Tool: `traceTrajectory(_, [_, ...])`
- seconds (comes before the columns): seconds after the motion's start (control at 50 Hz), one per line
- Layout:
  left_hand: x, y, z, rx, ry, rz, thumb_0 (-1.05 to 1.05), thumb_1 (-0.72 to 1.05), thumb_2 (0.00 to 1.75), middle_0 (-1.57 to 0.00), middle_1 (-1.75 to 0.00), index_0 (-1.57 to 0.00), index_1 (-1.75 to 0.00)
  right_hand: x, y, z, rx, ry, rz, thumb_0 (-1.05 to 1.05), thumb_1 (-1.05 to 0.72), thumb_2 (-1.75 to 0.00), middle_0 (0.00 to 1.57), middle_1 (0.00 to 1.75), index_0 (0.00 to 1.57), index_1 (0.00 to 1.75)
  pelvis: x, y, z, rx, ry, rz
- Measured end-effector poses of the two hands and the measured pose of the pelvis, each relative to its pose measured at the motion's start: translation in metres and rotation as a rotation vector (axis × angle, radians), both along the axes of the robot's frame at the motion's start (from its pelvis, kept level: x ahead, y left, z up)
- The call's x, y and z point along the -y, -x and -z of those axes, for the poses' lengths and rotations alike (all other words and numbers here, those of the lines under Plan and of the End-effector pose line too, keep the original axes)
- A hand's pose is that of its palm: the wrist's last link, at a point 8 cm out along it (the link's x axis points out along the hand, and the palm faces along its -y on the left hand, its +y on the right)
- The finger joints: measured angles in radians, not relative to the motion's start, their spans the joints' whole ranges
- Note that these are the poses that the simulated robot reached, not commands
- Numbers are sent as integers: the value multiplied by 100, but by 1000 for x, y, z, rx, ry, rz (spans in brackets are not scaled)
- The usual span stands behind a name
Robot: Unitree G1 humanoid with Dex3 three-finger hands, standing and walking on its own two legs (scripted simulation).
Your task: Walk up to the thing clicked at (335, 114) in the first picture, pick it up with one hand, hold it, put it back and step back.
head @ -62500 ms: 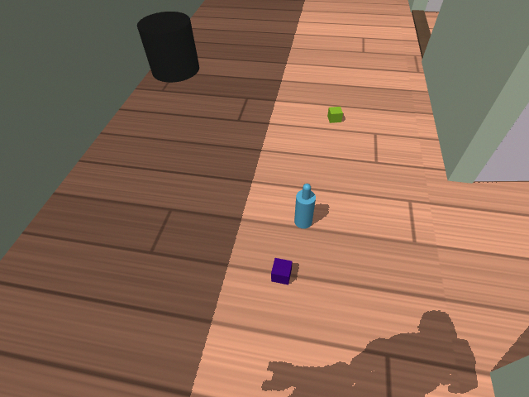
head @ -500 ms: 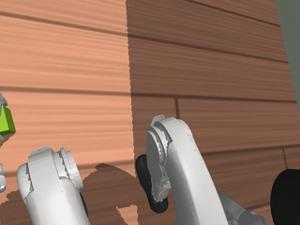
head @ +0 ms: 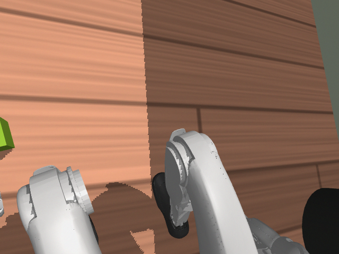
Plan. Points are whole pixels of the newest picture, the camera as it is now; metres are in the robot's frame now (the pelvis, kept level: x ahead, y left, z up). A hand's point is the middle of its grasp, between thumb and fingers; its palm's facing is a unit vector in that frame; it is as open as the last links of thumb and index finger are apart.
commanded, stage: open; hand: left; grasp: from above
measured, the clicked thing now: out of the picture +0.41 +0.31 -0.26
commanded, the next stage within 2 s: withdraw in 0.18 s
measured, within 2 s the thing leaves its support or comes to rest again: neither
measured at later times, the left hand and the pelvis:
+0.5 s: hand out of the picture +0.41 +0.32 -0.22, palm faces -0.34 -0.14 -0.93, open 13.8 cm; pelvis +0.00 +0.00 +0.00, yaw +0 degrees
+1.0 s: hand out of the picture +0.37 +0.31 -0.06, palm faces -0.49 -0.11 -0.87, open 13.5 cm; pelvis -0.02 -0.01 +0.08, yaw +7 degrees
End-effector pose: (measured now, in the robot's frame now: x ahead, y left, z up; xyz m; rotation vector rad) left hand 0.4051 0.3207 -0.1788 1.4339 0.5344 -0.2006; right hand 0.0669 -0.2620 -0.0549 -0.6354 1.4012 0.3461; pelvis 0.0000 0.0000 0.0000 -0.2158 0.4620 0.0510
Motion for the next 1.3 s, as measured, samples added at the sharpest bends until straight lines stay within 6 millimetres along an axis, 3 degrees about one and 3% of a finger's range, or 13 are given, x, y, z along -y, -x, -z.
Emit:
traceTrajectory(0.4, [7, 1, -6, 38, -3, 36, 0, -46, 101, -11, -100, -11, -100, 1, 3, 0, 8, 4, 1, 0, -89, -90, 20, 30, 21, 30, 1, 2, 0, 7, -4, 5])
traceTrajectory(0.5, [-1, -9, -18, 104, -17, -31, 0, -46, 98, -10, -100, -11, -99, 4, 2, -2, 20, -2, 20, 0, -90, -90, 20, 30, 21, 29, 1, 1, -1, -9, -6, 2])
traceTrajectory(0.62, [-14, -16, -62, 164, -74, -76, 0, -48, 97, -10, -99, -10, -99, 6, -2, 0, 39, -40, 125, 0, -90, -90, 20, 30, 21, 29, 3, -4, -11, -72, -19, -9])
traceTrajectory(0.8, [-12, 1, -155, 57, -111, -72, 0, -47, 97, -12, -97, -12, -97, 2, -38, -8, 147, -122, 246, 0, -90, -90, 20, 30, 20, 29, 7, 4, -55, -122, -71, -48])
traceTrajectory(0.9, [-2, 14, -180, -22, -65, -46, 0, -44, 96, -15, -94, -15, -95, 5, -52, -25, 215, -113, 241, 0, -91, -90, 20, 30, 20, 29, 11, 12, -75, -109, -94, -61])
traceTrajectory(1.0, [6, 27, -180, -48, -30, 23, 0, -42, 94, -17, -92, -17, -94, 14, -52, -36, 233, -55, 222, 0, -91, -90, 20, 30, 20, 29, 15, 18, -80, -99, -103, -68])
traceTrajectory(1.12, [4, 33, -154, -45, -22, 77, 0, -40, 93, -19, -91, -18, -92, 24, -40, -33, 212, 30, 199, 0, -90, -90, 20, 30, 20, 29, 16, 20, -68, -90, -102, -69])
traceTrajectory(1.3, [-10, 9, -110, 34, -43, 57, 0, -36, 90, -21, -89, -21, -89, 23, -6, -13, 131, 102, 198, 0, -90, -90, 20, 30, 21, 29, 11, 17, -37, -79, -79, -60])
